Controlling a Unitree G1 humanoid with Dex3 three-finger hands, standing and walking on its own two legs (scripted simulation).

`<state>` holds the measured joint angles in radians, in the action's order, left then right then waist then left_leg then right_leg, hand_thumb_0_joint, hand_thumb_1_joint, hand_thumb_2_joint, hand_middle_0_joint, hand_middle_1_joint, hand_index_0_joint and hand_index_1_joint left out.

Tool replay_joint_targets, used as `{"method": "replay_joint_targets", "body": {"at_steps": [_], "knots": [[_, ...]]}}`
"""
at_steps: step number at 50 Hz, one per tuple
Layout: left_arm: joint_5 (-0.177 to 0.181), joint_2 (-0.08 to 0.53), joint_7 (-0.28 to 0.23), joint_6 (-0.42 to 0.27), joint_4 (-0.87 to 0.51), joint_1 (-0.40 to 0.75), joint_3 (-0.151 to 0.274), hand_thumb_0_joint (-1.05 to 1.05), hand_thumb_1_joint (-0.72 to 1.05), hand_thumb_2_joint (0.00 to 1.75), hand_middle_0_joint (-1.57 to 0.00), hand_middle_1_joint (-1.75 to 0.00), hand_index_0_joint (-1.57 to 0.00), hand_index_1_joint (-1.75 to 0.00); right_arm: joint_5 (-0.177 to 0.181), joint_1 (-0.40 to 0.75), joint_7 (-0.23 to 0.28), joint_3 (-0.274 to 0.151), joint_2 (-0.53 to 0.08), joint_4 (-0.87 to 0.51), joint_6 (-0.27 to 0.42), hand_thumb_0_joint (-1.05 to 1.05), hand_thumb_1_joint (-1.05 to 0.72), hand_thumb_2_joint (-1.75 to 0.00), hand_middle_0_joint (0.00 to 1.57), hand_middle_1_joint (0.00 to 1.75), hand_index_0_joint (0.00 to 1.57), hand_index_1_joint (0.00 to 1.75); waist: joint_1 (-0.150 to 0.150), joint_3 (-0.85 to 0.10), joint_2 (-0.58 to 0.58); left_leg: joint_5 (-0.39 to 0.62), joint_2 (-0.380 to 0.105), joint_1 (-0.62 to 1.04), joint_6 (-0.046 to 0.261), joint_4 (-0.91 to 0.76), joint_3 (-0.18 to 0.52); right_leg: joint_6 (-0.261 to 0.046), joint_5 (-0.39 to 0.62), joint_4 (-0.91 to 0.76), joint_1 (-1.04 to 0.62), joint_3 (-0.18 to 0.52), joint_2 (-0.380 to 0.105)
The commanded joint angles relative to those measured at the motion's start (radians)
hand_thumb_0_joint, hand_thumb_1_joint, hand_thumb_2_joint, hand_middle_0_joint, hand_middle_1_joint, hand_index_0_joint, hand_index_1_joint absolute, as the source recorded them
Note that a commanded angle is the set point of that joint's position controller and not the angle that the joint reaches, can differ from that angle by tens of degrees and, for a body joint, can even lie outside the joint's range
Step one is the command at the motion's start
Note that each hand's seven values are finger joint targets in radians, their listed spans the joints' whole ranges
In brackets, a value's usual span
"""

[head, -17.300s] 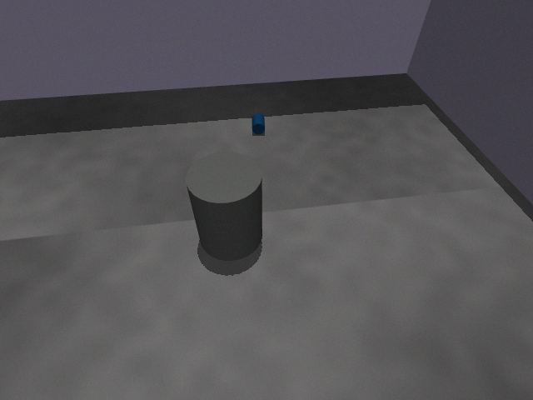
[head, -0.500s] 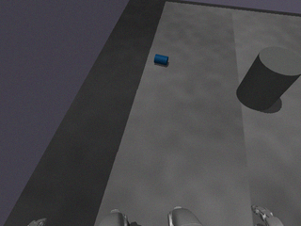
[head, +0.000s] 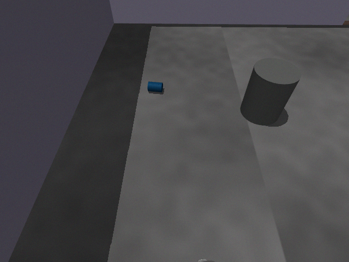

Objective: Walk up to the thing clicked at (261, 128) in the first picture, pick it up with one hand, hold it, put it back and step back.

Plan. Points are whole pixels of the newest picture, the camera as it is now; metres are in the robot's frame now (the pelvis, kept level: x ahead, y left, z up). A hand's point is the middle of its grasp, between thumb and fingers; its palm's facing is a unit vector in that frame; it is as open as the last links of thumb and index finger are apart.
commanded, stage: walk up
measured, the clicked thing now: (155, 86) +1.57 +0.17 -0.70
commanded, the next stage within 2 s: stand in 1.22 s
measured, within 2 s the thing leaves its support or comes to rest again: neither
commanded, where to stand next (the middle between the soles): +0.12 +0.01 m, yaw -4 degrees
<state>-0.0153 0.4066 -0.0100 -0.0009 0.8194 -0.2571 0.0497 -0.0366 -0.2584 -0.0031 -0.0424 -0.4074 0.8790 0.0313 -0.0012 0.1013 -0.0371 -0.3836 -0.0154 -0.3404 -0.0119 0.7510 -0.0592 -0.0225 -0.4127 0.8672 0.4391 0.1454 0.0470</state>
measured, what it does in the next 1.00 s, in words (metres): stands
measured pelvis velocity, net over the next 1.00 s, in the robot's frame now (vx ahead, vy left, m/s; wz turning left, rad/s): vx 0.03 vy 0.00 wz -0.11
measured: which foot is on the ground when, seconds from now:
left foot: down 0.00-1.00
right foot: down 0.00-1.00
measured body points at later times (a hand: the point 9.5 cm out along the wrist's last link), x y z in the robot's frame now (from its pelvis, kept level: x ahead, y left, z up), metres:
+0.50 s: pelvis +0.01 +0.00 +0.01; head +0.02 -0.02 +0.46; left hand +0.11 +0.31 -0.10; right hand +0.06 -0.32 -0.12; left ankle +0.05 +0.14 -0.71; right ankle +0.05 -0.14 -0.71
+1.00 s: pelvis +0.03 +0.00 +0.03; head +0.05 -0.01 +0.48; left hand +0.16 +0.29 -0.10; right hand +0.09 -0.31 -0.10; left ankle +0.05 +0.14 -0.71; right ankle +0.05 -0.14 -0.71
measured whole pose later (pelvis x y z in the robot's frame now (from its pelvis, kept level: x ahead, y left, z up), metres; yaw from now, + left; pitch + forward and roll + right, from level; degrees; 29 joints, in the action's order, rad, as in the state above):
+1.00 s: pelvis +0.03 +0.00 +0.03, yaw -6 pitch -2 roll +0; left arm 0.00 0.35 -0.01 -0.03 1.12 -0.07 0.00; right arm 0.00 -0.08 -0.02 -0.02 -0.37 1.10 0.00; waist 0.00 0.08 0.01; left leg -0.28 -0.07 -0.20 -0.03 0.52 -0.07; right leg 0.03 -0.23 0.53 0.26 0.08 0.00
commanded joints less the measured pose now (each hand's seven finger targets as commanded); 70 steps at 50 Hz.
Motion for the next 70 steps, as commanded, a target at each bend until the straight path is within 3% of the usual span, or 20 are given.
{"method": "replay_joint_targets", "body": {"at_steps": [1, 3, 6, 9, 10, 11, 12, 13, 16, 21, 23, 24, 25, 27, 30, 34, 43, 60, 64, 70], "knots": [[-0.002, 0.249, -0.021, -0.050, -0.054, -0.007, 0.054, 0.00, 0.90, 0.90, -0.20, -0.30, -0.20, -0.30, 0.007, 0.040, 0.009, -0.092, -0.335, -0.084, 0.044, 0.00, -0.90, -0.90, 0.20, 0.30, 0.20, 0.30, 0.021, -0.041, 0.166, -0.137, -0.469, 0.113, 0.331, -0.430, 0.593, 0.009, -0.161, 0.165, 0.177, -0.008, -0.046], [0.005, 0.217, -0.003, -0.060, -0.021, 0.004, 0.064, 0.00, 0.90, 0.90, -0.20, -0.30, -0.20, -0.30, -0.001, 0.035, 0.008, -0.059, -0.261, -0.082, 0.046, 0.00, -0.90, -0.90, 0.20, 0.30, 0.20, 0.30, 0.015, -0.004, 0.155, 0.119, -0.300, 0.076, 0.217, -0.363, 0.316, 0.002, -0.095, 0.033, 0.083, -0.042, -0.045], [0.013, 0.184, 0.012, -0.062, -0.008, 0.000, 0.059, 0.00, 0.90, 0.90, -0.20, -0.30, -0.20, -0.30, 0.000, 0.030, -0.001, -0.060, -0.283, -0.061, 0.035, 0.00, -0.90, -0.90, 0.20, 0.30, 0.20, 0.30, 0.018, -0.016, 0.267, 0.222, -0.222, 0.029, 0.175, -0.330, 0.193, 0.004, 0.033, -0.106, -0.064, -0.169, -0.013], [0.008, 0.175, -0.008, -0.078, 0.046, -0.094, 0.059, 0.00, 0.90, 0.90, -0.20, -0.30, -0.20, -0.30, 0.016, 0.070, -0.009, -0.040, -0.223, -0.082, 0.003, 0.00, -0.90, -0.90, 0.20, 0.30, 0.20, 0.30, -0.035, -0.102, 0.241, 0.287, -0.158, 0.018, 0.131, -0.117, 0.057, -0.004, 0.206, -0.367, -0.269, -0.191, 0.019], [0.003, 0.205, -0.014, -0.082, 0.059, -0.105, 0.072, 0.00, 0.90, 0.90, -0.20, -0.30, -0.20, -0.30, 0.022, 0.042, -0.006, -0.027, -0.177, -0.084, 0.000, 0.00, -0.90, -0.90, 0.20, 0.30, 0.20, 0.30, -0.040, -0.130, 0.160, 0.226, -0.131, -0.061, 0.099, -0.025, 0.042, -0.023, 0.213, -0.363, -0.365, -0.078, -0.020], [-0.006, 0.262, -0.020, -0.088, 0.052, -0.105, 0.084, 0.00, 0.90, 0.90, -0.20, -0.30, -0.20, -0.30, 0.029, 0.033, -0.004, -0.013, -0.132, -0.097, -0.001, 0.00, -0.90, -0.90, 0.20, 0.30, 0.20, 0.30, -0.040, -0.145, -0.014, 0.088, -0.062, -0.217, 0.048, 0.118, -0.001, -0.084, 0.214, -0.408, -0.443, 0.197, -0.172], [-0.005, 0.305, -0.024, -0.089, 0.040, -0.074, 0.083, 0.00, 0.90, 0.90, -0.20, -0.30, -0.20, -0.30, 0.029, 0.041, 0.004, -0.013, -0.139, -0.096, -0.012, 0.00, -0.90, -0.90, 0.20, 0.30, 0.20, 0.30, -0.036, -0.134, -0.048, -0.195, -0.042, -0.250, 0.040, 0.180, 0.040, -0.205, 0.104, -0.492, -0.361, 0.439, -0.367], [-0.004, 0.345, -0.022, -0.082, 0.027, -0.017, 0.089, 0.00, 0.90, 0.90, -0.20, -0.30, -0.20, -0.30, 0.019, 0.044, 0.011, -0.039, -0.201, -0.077, -0.018, 0.00, -0.90, -0.90, 0.20, 0.30, 0.20, 0.30, -0.029, -0.081, -0.046, -0.255, -0.075, -0.166, 0.040, 0.242, 0.089, -0.279, 0.064, -0.487, -0.194, 0.475, -0.416], [-0.004, 0.265, -0.020, -0.077, 0.022, 0.056, 0.060, 0.00, 0.90, 0.90, -0.20, -0.30, -0.20, -0.30, 0.034, 0.008, 0.001, -0.046, -0.197, -0.034, -0.012, 0.00, -0.90, -0.90, 0.20, 0.30, 0.20, 0.30, 0.009, -0.054, -0.046, -0.161, -0.089, -0.102, 0.058, 0.135, 0.088, -0.188, 0.061, -0.465, -0.127, 0.254, -0.288], [0.001, 0.223, -0.012, -0.058, 0.039, 0.140, 0.038, 0.00, 0.90, 0.90, -0.20, -0.30, -0.20, -0.30, 0.024, -0.071, -0.003, -0.044, -0.171, 0.042, -0.004, 0.00, -0.90, -0.90, 0.20, 0.30, 0.20, 0.30, 0.057, -0.101, -0.105, 0.086, -0.027, 0.156, 0.050, -0.187, 0.024, -0.103, 0.052, -0.341, 0.027, 0.084, -0.172], [0.014, 0.147, -0.008, -0.052, 0.046, 0.118, 0.014, 0.00, 0.90, 0.90, -0.20, -0.30, -0.20, -0.30, 0.007, -0.025, 0.002, -0.056, -0.234, 0.034, 0.007, 0.00, -0.90, -0.90, 0.20, 0.30, 0.20, 0.30, 0.034, -0.099, 0.062, -0.043, -0.186, 0.136, 0.102, -0.359, 0.283, -0.031, 0.030, -0.206, 0.069, -0.005, -0.082], [0.018, 0.145, -0.011, -0.049, 0.066, 0.092, 0.011, 0.00, 0.90, 0.90, -0.20, -0.30, -0.20, -0.30, 0.012, 0.057, -0.001, -0.058, -0.278, 0.016, 0.010, 0.00, -0.90, -0.90, 0.20, 0.30, 0.20, 0.30, 0.009, -0.088, 0.126, -0.225, -0.303, 0.043, 0.166, -0.459, 0.430, -0.005, -0.039, -0.146, 0.017, -0.095, -0.021], [0.012, 0.195, -0.015, -0.050, 0.105, 0.070, 0.030, 0.00, 0.90, 0.90, -0.20, -0.30, -0.20, -0.30, 0.018, 0.131, -0.008, -0.056, -0.291, 0.011, 0.004, 0.00, -0.90, -0.90, 0.20, 0.30, 0.20, 0.30, -0.017, -0.044, 0.131, -0.301, -0.326, -0.094, 0.199, -0.461, 0.407, 0.001, -0.071, -0.096, -0.099, -0.114, -0.050], [0.007, 0.182, -0.009, -0.063, 0.139, 0.035, 0.028, 0.00, 0.90, 0.90, -0.20, -0.30, -0.20, -0.30, 0.017, 0.169, -0.010, -0.031, -0.223, 0.017, -0.003, 0.00, -0.90, -0.90, 0.20, 0.30, 0.20, 0.30, -0.045, -0.045, 0.082, -0.209, -0.187, -0.106, 0.119, -0.354, 0.208, -0.018, 0.040, -0.291, -0.194, -0.048, -0.067], [0.010, 0.214, -0.011, -0.071, 0.140, 0.117, 0.029, 0.00, 0.90, 0.90, -0.20, -0.30, -0.20, -0.30, 0.027, 0.120, -0.012, -0.020, -0.191, 0.054, -0.002, 0.00, -0.90, -0.90, 0.20, 0.30, 0.20, 0.30, 0.008, -0.061, 0.060, -0.032, -0.086, -0.013, 0.053, -0.235, 0.114, -0.057, 0.106, -0.388, -0.126, 0.110, -0.141], [0.016, 0.187, -0.008, -0.065, 0.167, 0.146, 0.008, 0.00, 0.90, 0.90, -0.20, -0.30, -0.20, -0.30, 0.028, 0.145, -0.012, -0.018, -0.199, 0.090, -0.003, 0.00, -0.90, -0.90, 0.20, 0.30, 0.20, 0.30, 0.000, -0.062, 0.097, -0.067, -0.127, 0.052, 0.077, -0.324, 0.153, -0.028, 0.114, -0.376, -0.105, 0.029, -0.096], [0.020, 0.176, -0.016, -0.066, 0.226, 0.182, -0.002, 0.00, 0.90, 0.90, -0.20, -0.30, -0.20, -0.30, 0.039, 0.171, -0.002, -0.012, -0.179, 0.151, -0.005, 0.00, -0.90, -0.90, 0.20, 0.30, 0.20, 0.30, 0.011, -0.179, 0.027, 0.284, -0.127, 0.181, 0.064, -0.294, 0.077, -0.020, 0.462, -0.382, -0.230, 0.017, -0.139], [0.009, 0.161, -0.011, -0.049, 0.263, 0.254, -0.008, 0.00, 0.90, 0.90, -0.20, -0.30, -0.20, -0.30, 0.033, 0.252, -0.007, -0.016, -0.168, 0.186, -0.018, 0.00, -0.90, -0.90, 0.20, 0.30, 0.20, 0.30, 0.011, -0.125, 0.037, 0.156, -0.132, 0.218, 0.046, -0.412, 0.047, 0.001, 0.382, -0.487, -0.225, 0.025, -0.135], [0.011, 0.155, -0.002, -0.042, 0.272, 0.253, -0.011, 0.00, 0.90, 0.90, -0.20, -0.30, -0.20, -0.30, 0.026, 0.251, -0.001, -0.019, -0.173, 0.193, -0.008, 0.00, -0.90, -0.90, 0.20, 0.30, 0.20, 0.30, 0.017, -0.163, 0.016, 0.291, -0.132, 0.266, 0.025, -0.431, 0.079, 0.008, 0.466, -0.509, -0.267, 0.004, -0.148], [0.012, 0.154, -0.002, -0.035, 0.273, 0.259, -0.007, 0.00, 0.90, 0.90, -0.20, -0.30, -0.20, -0.30, 0.027, 0.252, 0.001, -0.016, -0.163, 0.200, -0.004, 0.00, -0.90, -0.90, 0.20, 0.30, 0.20, 0.30, 0.013, -0.169, 0.049, 0.286, -0.138, 0.249, 0.021, -0.466, 0.082, 0.011, 0.461, -0.524, -0.320, -0.007, -0.152]]}}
